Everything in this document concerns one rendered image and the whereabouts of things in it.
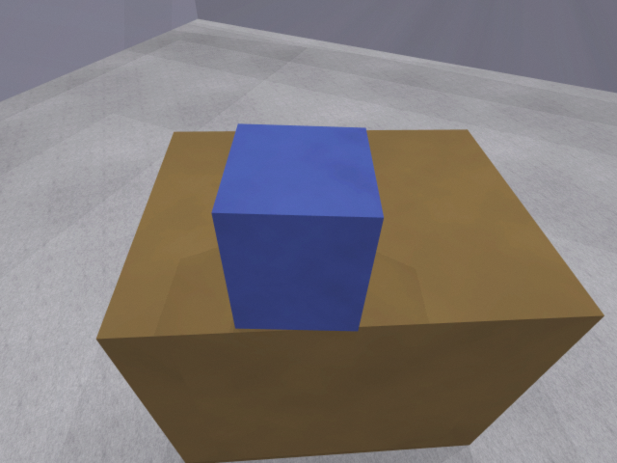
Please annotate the pedestal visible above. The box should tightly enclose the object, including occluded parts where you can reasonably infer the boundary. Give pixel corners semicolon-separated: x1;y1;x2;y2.
96;129;604;463

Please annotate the carton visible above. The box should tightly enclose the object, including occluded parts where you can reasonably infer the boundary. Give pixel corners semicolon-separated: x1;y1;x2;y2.
211;123;384;331

